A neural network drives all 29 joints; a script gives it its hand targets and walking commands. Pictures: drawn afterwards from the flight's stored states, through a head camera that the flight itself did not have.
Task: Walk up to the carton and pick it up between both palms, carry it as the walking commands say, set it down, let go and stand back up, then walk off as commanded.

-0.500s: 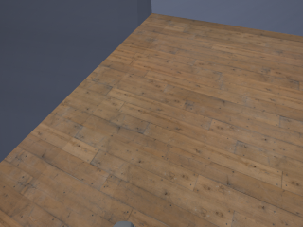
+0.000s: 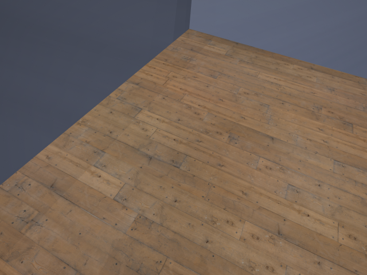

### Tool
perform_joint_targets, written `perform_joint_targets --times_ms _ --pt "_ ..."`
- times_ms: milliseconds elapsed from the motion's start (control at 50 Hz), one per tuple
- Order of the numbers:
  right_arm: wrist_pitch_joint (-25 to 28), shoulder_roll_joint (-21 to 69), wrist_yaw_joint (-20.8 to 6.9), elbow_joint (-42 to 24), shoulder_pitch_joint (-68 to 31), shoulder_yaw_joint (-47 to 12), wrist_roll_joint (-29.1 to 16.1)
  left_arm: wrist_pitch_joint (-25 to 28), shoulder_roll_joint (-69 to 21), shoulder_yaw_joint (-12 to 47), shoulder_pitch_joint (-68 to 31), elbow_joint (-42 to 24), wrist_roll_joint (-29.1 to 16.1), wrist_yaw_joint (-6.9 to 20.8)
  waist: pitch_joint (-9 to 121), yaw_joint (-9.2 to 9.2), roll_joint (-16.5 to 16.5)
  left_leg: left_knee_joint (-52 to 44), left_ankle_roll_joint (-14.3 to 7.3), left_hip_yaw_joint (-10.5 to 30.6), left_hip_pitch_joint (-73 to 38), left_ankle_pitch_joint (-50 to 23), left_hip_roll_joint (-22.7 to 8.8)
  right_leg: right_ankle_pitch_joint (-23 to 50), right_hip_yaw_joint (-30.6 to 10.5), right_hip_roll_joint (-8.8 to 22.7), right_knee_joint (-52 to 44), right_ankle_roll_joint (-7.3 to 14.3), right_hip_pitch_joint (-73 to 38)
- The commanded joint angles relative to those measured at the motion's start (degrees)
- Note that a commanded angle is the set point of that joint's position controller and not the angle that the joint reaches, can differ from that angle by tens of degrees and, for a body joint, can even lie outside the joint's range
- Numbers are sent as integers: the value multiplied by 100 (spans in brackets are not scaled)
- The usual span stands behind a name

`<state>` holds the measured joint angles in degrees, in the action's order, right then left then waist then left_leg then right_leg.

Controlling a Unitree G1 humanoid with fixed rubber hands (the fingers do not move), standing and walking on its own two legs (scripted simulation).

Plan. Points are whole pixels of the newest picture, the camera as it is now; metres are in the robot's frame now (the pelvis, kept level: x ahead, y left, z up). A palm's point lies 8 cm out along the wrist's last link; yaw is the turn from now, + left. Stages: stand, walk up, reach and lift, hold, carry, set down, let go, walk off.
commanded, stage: stand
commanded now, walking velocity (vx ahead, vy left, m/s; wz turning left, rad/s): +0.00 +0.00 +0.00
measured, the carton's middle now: out of the picture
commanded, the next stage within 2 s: none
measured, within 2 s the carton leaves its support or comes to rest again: neither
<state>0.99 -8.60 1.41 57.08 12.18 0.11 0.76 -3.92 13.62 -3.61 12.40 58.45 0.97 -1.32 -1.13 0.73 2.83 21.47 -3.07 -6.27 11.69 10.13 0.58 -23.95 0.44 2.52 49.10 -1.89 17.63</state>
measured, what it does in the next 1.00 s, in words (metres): steps on the spot: right foot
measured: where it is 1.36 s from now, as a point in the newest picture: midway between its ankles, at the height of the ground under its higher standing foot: outside the picture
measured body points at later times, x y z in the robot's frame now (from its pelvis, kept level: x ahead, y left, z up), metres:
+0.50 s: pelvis -0.02 -0.02 +0.00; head -0.01 -0.01 +0.45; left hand -0.02 +0.19 -0.17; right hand -0.03 -0.24 -0.16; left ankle +0.02 +0.08 -0.75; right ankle -0.04 -0.12 -0.75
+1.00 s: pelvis -0.01 -0.02 +0.00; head +0.00 -0.01 +0.45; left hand -0.04 +0.19 -0.17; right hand -0.03 -0.22 -0.16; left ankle +0.02 +0.08 -0.75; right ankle -0.04 -0.12 -0.75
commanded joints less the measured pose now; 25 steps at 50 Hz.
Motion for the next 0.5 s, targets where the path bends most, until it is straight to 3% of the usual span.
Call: perform_joint_targets --times_ms 0,20,40,60,80,100,120,140,160,180,200,220,240,260,280,300,320,340,360,380,400,420,440,460,480 --pt "23 -853 67 -173 -119 154 24 39 301 -40 66 -74 -25 -63 -14 -2 -990 -721 -565 1384 -489 -841 -1468 -299 75 -66 -1494 129 -119" --pt "8 -737 53 -75 168 117 4 81 355 -34 -138 -89 8 -49 -65 -157 -720 -633 -602 1486 -591 -1282 -1477 -134 75 -40 -1922 160 -188" --pt "9 -991 49 -43 306 180 10 96 58 79 287 60 -34 -50 59 -39 -591 -537 -535 1292 -366 -1116 -1319 392 -31 -52 -2227 129 -593" --pt "-51 -1039 61 62 125 230 -13 157 -116 125 663 250 -40 -23 266 146 -609 -527 -372 1204 -269 -814 -1408 1224 51 108 -2907 199 -1129" --pt "-59 -900 73 90 294 225 -61 206 31 116 939 374 19 -99 229 114 -212 -442 -242 1315 140 -428 -1334 1822 -239 283 -3207 225 -1564" --pt "-101 -811 81 173 437 242 -96 229 15 153 874 397 28 -137 -17 -7 -183 -403 -16 1080 314 407 -1024 1776 -495 544 -3248 384 -1491" --pt "-141 -526 62 67 384 186 -144 304 332 135 715 255 52 -74 -105 -110 10 -425 138 819 370 854 -682 1227 -929 804 -3469 432 -1065" --pt "-148 -607 36 123 397 219 -89 313 590 70 529 442 19 -98 -630 -265 372 -652 181 736 -184 393 -596 405 -717 751 -3586 485 -23" --pt "-115 -451 35 273 515 145 -37 369 358 122 -55 202 52 -15 -584 -383 303 -381 135 667 -550 -59 -527 415 -720 658 -3669 413 147" --pt "-88 -357 -10 300 400 138 -2 417 142 156 156 303 -4 -17 -454 -174 225 -223 70 750 -580 -92 -627 912 -524 488 -3689 338 -112" --pt "-92 -610 45 298 324 218 27 469 -33 189 387 327 13 -29 -409 -89 85 -289 50 813 -482 -17 -627 1087 -408 433 -3566 288 -289" --pt "-66 -389 22 366 412 152 -4 452 -119 227 92 248 18 -44 -388 -198 327 -297 1 775 -308 -143 -686 1249 -425 488 -3554 295 -484" --pt "-61 -527 33 325 344 188 -17 467 -188 285 191 289 -5 -63 -455 -208 148 -366 40 772 -480 -337 -661 1481 -475 484 -3565 298 -318" --pt "-19 -504 41 440 512 167 -28 471 -112 243 479 425 5 -89 -108 -214 -188 -357 20 735 -501 -195 -689 1347 -489 464 -3550 342 -581" --pt "-15 -555 55 396 266 184 0 496 94 203 315 374 -28 -108 -166 -212 -249 -310 52 730 -551 -304 -689 1472 -542 488 -3674 399 -510" --pt "-31 -469 25 428 301 158 20 523 331 171 254 335 9 -118 -71 -218 -44 -301 60 761 -600 -374 -737 1376 -481 493 -3570 390 -594" --pt "-54 -256 24 530 433 99 -43 540 -31 236 474 402 26 -104 -255 -217 -378 -316 80 809 -465 -190 -697 1352 -413 428 -3593 378 -610" --pt "-82 -141 19 662 674 86 -77 524 72 205 396 391 -26 -79 -553 -254 -381 -458 112 760 -190 -127 -687 1278 -431 433 -3596 369 -562" --pt "-99 -215 25 722 652 95 -84 522 -329 307 731 463 -11 -28 -244 -105 -322 -376 75 820 -331 154 -676 1166 -398 369 -3609 350 -686" --pt "-74 -427 40 675 612 146 -46 478 -34 240 556 505 21 -54 -374 -155 -217 -370 125 807 -187 83 -656 934 -435 382 -3654 357 -655" --pt "-66 -520 21 649 608 204 -43 469 -50 260 351 431 7 -30 -197 -319 -172 -403 152 770 -269 162 -629 730 -412 310 -3628 330 -623" --pt "-51 -725 -1 607 515 238 -3 453 77 197 787 600 3 -40 -286 -116 -271 -383 200 796 -389 141 -665 535 -376 312 -3631 336 -377" --pt "-40 -314 -4 649 480 147 0 464 151 172 582 557 14 -65 -435 -118 -286 -295 197 802 -363 -60 -684 829 -402 300 -3635 392 -364" --pt "-28 -157 26 770 851 105 -38 478 2 205 801 582 29 -113 -183 -230 -428 -299 165 774 -468 -123 -752 966 -392 358 -3589 412 -475" --pt "-23 -439 47 786 824 192 -18 504 -50 211 669 560 18 -123 -428 -224 -575 -344 163 778 -203 -224 -661 1125 -359 340 -3549 396 -563"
